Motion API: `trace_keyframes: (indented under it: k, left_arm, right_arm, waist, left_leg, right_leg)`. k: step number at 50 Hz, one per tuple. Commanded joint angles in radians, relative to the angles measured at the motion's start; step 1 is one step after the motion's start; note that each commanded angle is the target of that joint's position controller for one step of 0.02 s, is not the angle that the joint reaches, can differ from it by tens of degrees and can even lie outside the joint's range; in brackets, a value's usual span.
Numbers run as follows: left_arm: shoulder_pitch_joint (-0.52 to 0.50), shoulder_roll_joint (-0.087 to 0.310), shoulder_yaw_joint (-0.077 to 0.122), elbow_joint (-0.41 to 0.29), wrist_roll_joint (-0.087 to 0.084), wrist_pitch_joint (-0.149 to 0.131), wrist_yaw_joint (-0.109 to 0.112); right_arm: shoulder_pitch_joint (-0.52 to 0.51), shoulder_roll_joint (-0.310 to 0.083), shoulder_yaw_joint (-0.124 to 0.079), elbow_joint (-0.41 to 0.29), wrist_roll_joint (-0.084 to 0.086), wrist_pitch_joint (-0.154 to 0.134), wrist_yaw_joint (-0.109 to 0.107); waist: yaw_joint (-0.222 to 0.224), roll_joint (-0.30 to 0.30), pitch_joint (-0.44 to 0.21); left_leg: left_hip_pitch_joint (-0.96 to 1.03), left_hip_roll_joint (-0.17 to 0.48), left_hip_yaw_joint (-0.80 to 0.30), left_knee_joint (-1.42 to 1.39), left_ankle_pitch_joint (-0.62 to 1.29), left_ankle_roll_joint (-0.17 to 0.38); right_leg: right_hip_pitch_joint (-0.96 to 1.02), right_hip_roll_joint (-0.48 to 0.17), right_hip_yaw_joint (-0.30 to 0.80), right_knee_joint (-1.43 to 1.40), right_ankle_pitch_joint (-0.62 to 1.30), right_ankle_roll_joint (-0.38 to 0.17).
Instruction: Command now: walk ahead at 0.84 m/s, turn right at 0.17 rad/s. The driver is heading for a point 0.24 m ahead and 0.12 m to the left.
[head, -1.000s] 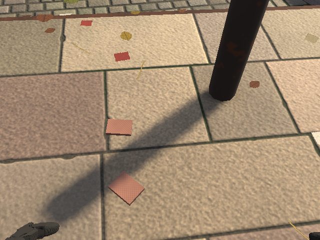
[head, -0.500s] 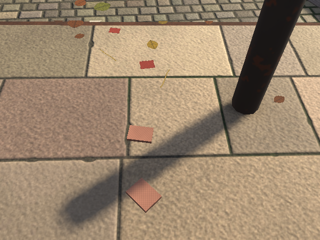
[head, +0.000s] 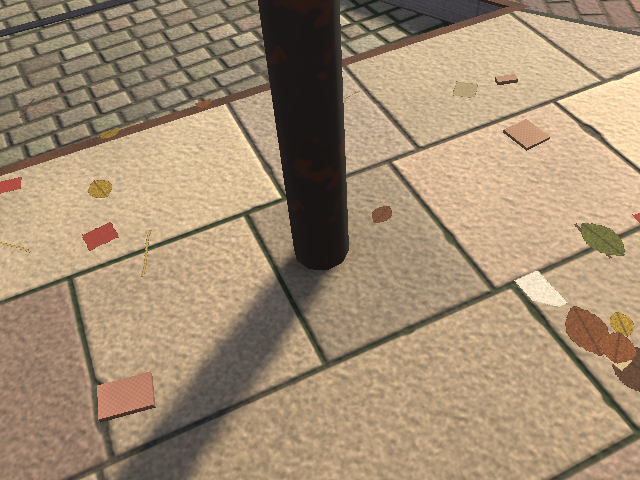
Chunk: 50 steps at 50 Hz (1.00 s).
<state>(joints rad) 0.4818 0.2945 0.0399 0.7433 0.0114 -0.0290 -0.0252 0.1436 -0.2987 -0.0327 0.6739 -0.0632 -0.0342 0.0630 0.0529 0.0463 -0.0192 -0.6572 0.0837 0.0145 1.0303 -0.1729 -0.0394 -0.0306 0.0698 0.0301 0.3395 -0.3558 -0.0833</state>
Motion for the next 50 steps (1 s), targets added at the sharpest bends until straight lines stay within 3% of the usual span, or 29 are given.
trace_keyframes:
  k: [1, 3, 5, 6, 7, 8, 9, 10, 11, 12, 13, 14, 15, 17, 18, 20, 23, 25, 27, 30, 31, 32, 33, 34, 35, 37, 43, 50]
  left_arm:
    - [-0.023, 0.152, 0.038, -0.034, -0.007, -0.047, -0.001]
    - [0.014, 0.138, 0.028, 0.001, -0.005, -0.056, 0.002]
    - [0.016, 0.141, 0.020, 0.039, -0.006, -0.059, 0.012]
    - [0.006, 0.157, 0.021, 0.053, -0.006, -0.062, 0.017]
    - [0.004, 0.201, 0.033, 0.038, -0.039, -0.050, 0.047]
    - [-0.029, 0.230, 0.040, 0.039, -0.021, -0.035, 0.061]
    - [-0.059, 0.242, 0.045, 0.027, 0.000, -0.020, 0.065]
    - [-0.103, 0.225, 0.038, 0.016, 0.006, -0.010, 0.061]
    - [-0.046, 0.092, 0.003, -0.005, 0.045, -0.010, 0.052]
    - [0.190, -0.006, -0.025, 0.040, -0.014, -0.022, 0.033]
    - [0.096, 0.128, 0.002, 0.052, -0.042, -0.028, 0.029]
    - [-0.063, 0.158, 0.011, -0.010, -0.053, -0.030, 0.032]
    - [-0.147, 0.149, 0.008, -0.034, -0.040, -0.030, 0.039]
    - [-0.148, 0.132, 0.011, -0.044, -0.027, -0.009, 0.042]
    - [-0.134, 0.105, 0.007, -0.044, -0.023, -0.008, 0.045]
    - [-0.123, 0.055, -0.008, -0.042, -0.014, -0.003, 0.050]
    - [-0.186, 0.029, -0.022, -0.053, 0.001, 0.007, 0.058]
    - [-0.236, 0.053, -0.015, -0.056, -0.008, 0.016, 0.061]
    - [-0.285, 0.073, -0.006, -0.066, -0.011, 0.023, 0.064]
    - [-0.305, 0.079, 0.005, -0.069, 0.002, 0.019, 0.064]
    - [-0.305, 0.088, 0.009, -0.071, 0.012, 0.015, 0.065]
    - [-0.307, 0.127, 0.015, -0.084, 0.016, 0.011, 0.069]
    - [-0.364, 0.149, 0.016, -0.097, 0.016, 0.013, 0.069]
    - [-0.378, 0.080, 0.005, -0.092, 0.013, 0.013, 0.056]
    - [-0.388, 0.049, -0.002, -0.091, 0.013, 0.011, 0.045]
    - [-0.379, 0.064, 0.000, -0.082, 0.008, -0.002, 0.038]
    - [-0.320, 0.066, 0.004, -0.047, -0.001, -0.005, 0.043]
    - [-0.334, 0.057, 0.010, -0.016, -0.004, 0.006, 0.039]
  right_arm:
    - [-0.168, -0.073, -0.004, -0.078, 0.022, 0.000, 0.007]
    - [-0.239, -0.043, 0.012, -0.096, 0.026, -0.006, 0.014]
    - [-0.242, -0.016, 0.023, -0.098, 0.023, -0.018, 0.013]
    - [-0.204, -0.023, 0.021, -0.085, 0.022, -0.022, 0.005]
    - [-0.176, -0.079, -0.012, -0.108, 0.107, -0.071, -0.001]
    - [-0.072, -0.119, -0.027, -0.070, 0.114, -0.084, -0.008]
    - [0.079, -0.150, -0.044, -0.016, 0.104, -0.086, -0.020]
    - [0.230, -0.161, -0.052, 0.030, 0.089, -0.075, -0.037]
    - [0.344, -0.222, -0.054, 0.058, 0.062, -0.061, -0.054]
    - [0.369, -0.209, -0.051, 0.065, 0.033, -0.076, -0.037]
    - [0.255, -0.164, -0.054, 0.028, 0.049, -0.073, -0.035]
    - [0.147, -0.127, -0.041, 0.010, 0.069, -0.072, -0.039]
    - [0.077, -0.098, -0.029, 0.014, 0.071, -0.071, -0.041]
    - [0.052, -0.077, -0.018, 0.031, 0.044, -0.081, -0.040]
    - [0.044, -0.070, -0.017, 0.045, 0.043, -0.083, -0.040]
    - [0.021, -0.058, -0.011, 0.072, 0.044, -0.090, -0.043]
    - [-0.014, -0.105, -0.024, 0.091, 0.043, -0.071, -0.048]
    - [0.007, -0.122, -0.030, 0.110, 0.044, -0.051, -0.049]
    - [0.008, -0.118, -0.027, 0.125, 0.045, -0.032, -0.049]
    - [-0.012, -0.084, -0.014, 0.140, 0.056, -0.011, -0.050]
    - [0.012, -0.048, -0.002, 0.151, 0.056, -0.009, -0.051]
    - [0.053, -0.020, 0.008, 0.160, 0.041, -0.010, -0.053]
    - [0.169, 0.006, 0.012, 0.174, 0.044, -0.011, -0.056]
    - [0.128, -0.007, 0.014, 0.179, 0.045, -0.001, -0.066]
    - [0.073, -0.046, 0.005, 0.173, 0.050, 0.011, -0.073]
    - [0.058, -0.068, -0.005, 0.185, 0.052, 0.024, -0.085]
    - [0.038, -0.064, -0.006, 0.231, 0.064, 0.005, -0.081]
    - [0.034, -0.066, -0.012, 0.297, 0.066, 0.024, -0.089]
  waist:
    - [0.011, -0.118, 0.151]
    - [0.035, -0.113, 0.181]
    - [0.017, -0.106, 0.184]
    - [-0.007, -0.117, 0.151]
    - [-0.041, -0.163, 0.081]
    - [-0.098, -0.168, -0.003]
    - [-0.158, -0.166, -0.087]
    - [-0.242, -0.126, -0.151]
    - [-0.202, 0.109, -0.279]
    - [-0.102, 0.313, -0.516]
    - [-0.142, 0.085, -0.454]
    - [-0.120, 0.015, -0.250]
    - [-0.087, -0.101, -0.117]
    - [-0.035, -0.053, -0.042]
    - [-0.018, -0.016, -0.025]
    - [0.010, -0.011, -0.030]
    - [-0.004, 0.004, -0.078]
    - [-0.033, -0.002, -0.096]
    - [-0.051, 0.005, -0.070]
    - [-0.036, 0.011, -0.038]
    - [-0.034, -0.004, -0.030]
    - [-0.056, -0.074, -0.037]
    - [-0.146, -0.217, -0.064]
    - [-0.114, -0.229, -0.066]
    - [-0.095, -0.191, -0.021]
    - [-0.082, -0.152, -0.007]
    - [-0.058, -0.084, -0.061]
    - [-0.063, -0.058, -0.046]
  left_leg:
    - [-0.132, -0.009, 0.064, -0.172, 0.134, 0.024]
    - [-0.075, -0.026, 0.104, -0.301, 0.182, 0.062]
    - [0.045, -0.062, 0.127, -0.416, 0.224, 0.105]
    - [0.123, -0.101, 0.135, -0.436, 0.230, 0.124]
    - [0.164, -0.123, 0.075, -0.487, 0.264, 0.125]
    - [0.240, -0.156, 0.075, -0.505, 0.281, 0.127]
    - [0.396, -0.186, 0.092, -0.506, 0.320, 0.128]
    - [0.620, -0.149, 0.078, -0.542, 0.424, 0.137]
    - [0.964, 0.084, -0.180, -0.409, 0.667, 0.201]
    - [1.227, 0.342, -0.728, -0.509, 0.629, 0.450]
    - [1.058, 0.290, -0.701, -0.633, 0.406, 0.414]
    - [0.857, 0.257, -0.532, -0.677, 0.300, 0.367]
    - [0.664, 0.220, -0.432, -0.725, 0.338, 0.333]
    - [0.444, 0.152, -0.280, -0.770, 0.515, 0.311]
    - [0.395, 0.131, -0.224, -0.789, 0.579, 0.317]
    - [0.338, 0.112, -0.136, -0.796, 0.710, 0.327]
    - [0.356, 0.082, -0.053, -0.778, 0.721, 0.307]
    - [0.379, 0.081, -0.050, -0.779, 0.577, 0.290]
    - [0.374, 0.087, -0.069, -0.781, 0.363, 0.278]
    - [0.357, 0.065, -0.091, -0.715, 0.095, 0.225]
    - [0.350, 0.030, -0.087, -0.671, 0.030, 0.176]
    - [0.338, -0.027, -0.056, -0.594, -0.053, 0.119]
    - [0.335, -0.096, -0.011, -0.588, -0.175, 0.071]
    - [0.429, -0.084, -0.008, -0.598, -0.131, 0.049]
    - [0.445, -0.080, -0.007, -0.598, -0.100, 0.045]
    - [0.444, -0.067, -0.016, -0.590, -0.064, 0.057]
    - [0.450, -0.043, -0.033, -0.569, 0.091, 0.047]
    - [0.473, -0.037, -0.033, -0.570, 0.104, 0.032]
  right_leg:
    - [-0.001, -0.185, 0.120, -0.259, 0.212, -0.115]
    - [0.006, -0.200, 0.067, -0.288, 0.436, -0.099]
    - [0.020, -0.215, 0.015, -0.265, 0.761, -0.074]
    - [0.049, -0.221, 0.000, -0.216, 0.975, -0.058]
    - [0.121, -0.262, 0.021, -0.123, 1.091, -0.050]
    - [0.195, -0.261, 0.017, -0.031, 1.187, -0.034]
    - [0.195, -0.242, 0.005, 0.128, 1.255, -0.021]
    - [0.083, -0.203, -0.014, 0.355, 1.217, 0.015]
    - [-0.197, -0.084, 0.015, 0.753, 0.476, 0.057]
    - [-0.451, 0.122, 0.187, 1.170, -0.285, 0.108]
    - [-0.465, 0.062, 0.223, 1.222, -0.203, 0.098]
    - [-0.494, -0.009, 0.171, 1.144, -0.141, 0.087]
    - [-0.492, -0.059, 0.114, 1.079, -0.092, 0.088]
    - [-0.387, -0.118, 0.096, 0.985, -0.037, 0.091]
    - [-0.361, -0.128, 0.089, 0.926, -0.032, 0.101]
    - [-0.325, -0.151, 0.074, 0.763, -0.028, 0.128]
    - [-0.279, -0.162, 0.037, 0.517, 0.091, 0.157]
    - [-0.258, -0.155, 0.026, 0.436, 0.203, 0.164]
    - [-0.251, -0.155, 0.029, 0.373, 0.227, 0.159]
    - [-0.173, -0.131, 0.004, 0.196, 0.258, 0.124]
    - [-0.130, -0.142, 0.023, 0.111, 0.327, 0.106]
    - [-0.091, -0.221, 0.105, 0.086, 0.524, 0.080]
    - [-0.098, -0.279, 0.173, 0.083, 0.467, 0.004]
    - [-0.189, -0.246, 0.169, 0.049, 0.240, -0.005]
    - [-0.241, -0.202, 0.140, 0.041, 0.153, 0.023]
    - [-0.240, -0.169, 0.101, 0.070, 0.198, 0.054]
    - [-0.130, -0.150, 0.071, 0.155, 0.492, 0.034]
    - [-0.123, -0.140, 0.059, 0.156, 0.533, 0.015]
